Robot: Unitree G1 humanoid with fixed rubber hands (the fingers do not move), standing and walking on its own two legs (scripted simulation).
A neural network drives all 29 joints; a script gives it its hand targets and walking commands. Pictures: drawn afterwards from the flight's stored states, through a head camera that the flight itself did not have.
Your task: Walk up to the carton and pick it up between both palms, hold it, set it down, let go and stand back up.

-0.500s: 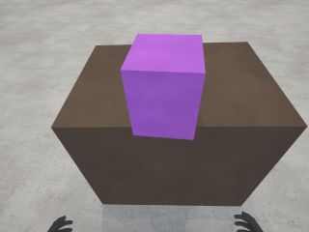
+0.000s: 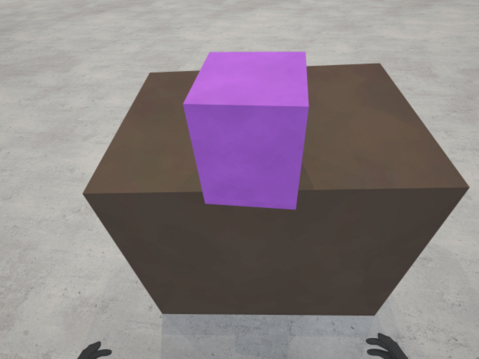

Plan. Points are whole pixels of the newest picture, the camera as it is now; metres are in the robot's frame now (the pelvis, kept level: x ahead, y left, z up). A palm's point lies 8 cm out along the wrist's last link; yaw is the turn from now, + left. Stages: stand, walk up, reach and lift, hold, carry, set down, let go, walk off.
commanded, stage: stand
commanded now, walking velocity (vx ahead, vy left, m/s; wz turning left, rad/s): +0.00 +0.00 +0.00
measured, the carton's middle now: (252, 131) +0.54 +0.01 +0.11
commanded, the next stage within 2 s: none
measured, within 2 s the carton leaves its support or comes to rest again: neither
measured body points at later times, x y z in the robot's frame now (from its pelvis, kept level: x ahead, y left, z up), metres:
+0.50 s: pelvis -0.01 +0.00 +0.00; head -0.02 -0.03 +0.45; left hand +0.09 +0.30 -0.09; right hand +0.12 -0.25 -0.11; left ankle -0.05 +0.12 -0.74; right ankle +0.03 -0.08 -0.74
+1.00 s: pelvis -0.01 +0.00 +0.00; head -0.02 -0.03 +0.45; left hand +0.09 +0.30 -0.09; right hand +0.12 -0.25 -0.11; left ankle -0.05 +0.12 -0.74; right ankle +0.03 -0.08 -0.74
